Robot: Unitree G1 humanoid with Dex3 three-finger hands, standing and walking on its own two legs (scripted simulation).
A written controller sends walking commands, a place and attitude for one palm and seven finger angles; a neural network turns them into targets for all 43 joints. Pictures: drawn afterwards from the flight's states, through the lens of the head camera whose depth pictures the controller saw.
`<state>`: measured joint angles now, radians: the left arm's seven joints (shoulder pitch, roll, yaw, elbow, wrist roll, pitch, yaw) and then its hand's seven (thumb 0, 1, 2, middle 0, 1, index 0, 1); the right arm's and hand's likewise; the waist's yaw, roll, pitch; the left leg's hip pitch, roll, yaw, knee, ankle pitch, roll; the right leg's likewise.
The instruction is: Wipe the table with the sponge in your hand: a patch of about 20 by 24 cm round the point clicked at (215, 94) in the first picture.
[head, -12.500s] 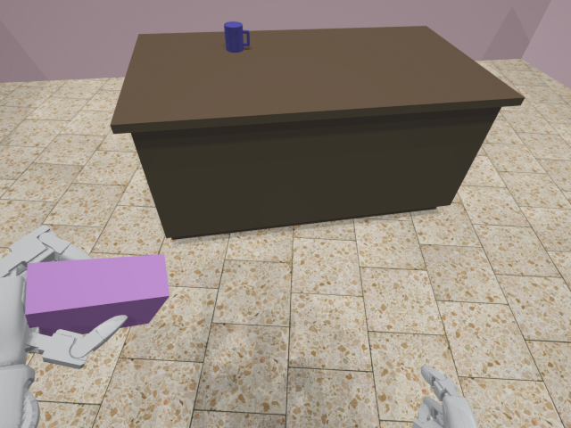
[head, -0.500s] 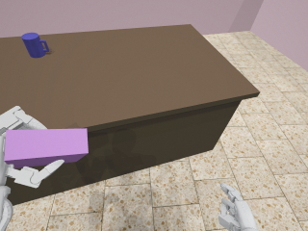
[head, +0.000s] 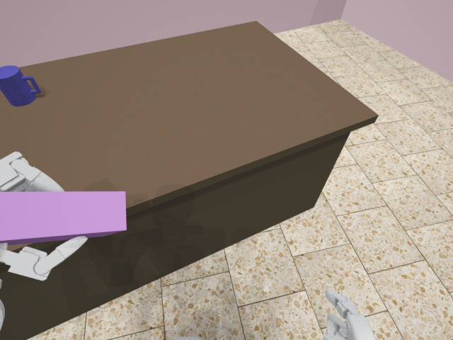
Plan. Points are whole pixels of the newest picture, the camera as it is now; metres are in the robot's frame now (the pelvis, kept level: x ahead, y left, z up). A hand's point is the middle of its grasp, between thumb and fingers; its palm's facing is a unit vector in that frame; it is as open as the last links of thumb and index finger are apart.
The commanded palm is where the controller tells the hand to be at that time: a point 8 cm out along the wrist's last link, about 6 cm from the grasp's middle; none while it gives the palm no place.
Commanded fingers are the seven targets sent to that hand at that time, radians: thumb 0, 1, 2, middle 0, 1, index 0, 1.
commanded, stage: shuffle to correct the standing spot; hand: left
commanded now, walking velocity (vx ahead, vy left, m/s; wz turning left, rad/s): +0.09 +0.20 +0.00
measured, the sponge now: (80, 218) +0.24 +0.20 +0.17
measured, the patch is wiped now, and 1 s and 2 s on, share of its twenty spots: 0.00 0.00 0.00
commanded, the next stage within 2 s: none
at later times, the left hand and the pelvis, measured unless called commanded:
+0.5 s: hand out of the picture +0.23 +0.36 +0.19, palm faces +0.42 -0.81 -0.41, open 9.2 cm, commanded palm +0.17 +0.40 +0.20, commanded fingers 0.00 0.10 1.30 -1.20 -1.60 -1.20 -1.60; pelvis +0.02 +0.12 +0.00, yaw +1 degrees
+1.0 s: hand out of the picture +0.22 +0.48 +0.18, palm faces +0.42 -0.79 -0.44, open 9.2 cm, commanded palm +0.17 +0.50 +0.20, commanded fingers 0.00 0.10 1.30 -1.20 -1.60 -1.20 -1.60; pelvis +0.01 +0.22 +0.01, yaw +0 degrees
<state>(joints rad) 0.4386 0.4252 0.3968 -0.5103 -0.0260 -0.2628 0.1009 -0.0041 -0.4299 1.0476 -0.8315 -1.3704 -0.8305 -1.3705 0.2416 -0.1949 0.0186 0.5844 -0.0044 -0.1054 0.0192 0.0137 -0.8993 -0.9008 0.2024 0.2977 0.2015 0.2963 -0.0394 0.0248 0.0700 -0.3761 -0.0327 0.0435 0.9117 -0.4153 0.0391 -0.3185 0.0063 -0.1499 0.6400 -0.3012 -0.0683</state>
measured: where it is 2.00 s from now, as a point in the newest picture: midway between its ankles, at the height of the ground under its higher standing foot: outside the picture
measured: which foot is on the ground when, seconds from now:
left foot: up 0.00-0.22, down 0.24-0.90, up 0.92-1.00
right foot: down 0.00-0.26, up 0.28-0.38, down 0.40-0.62, up 0.64-0.88, down 0.90-1.00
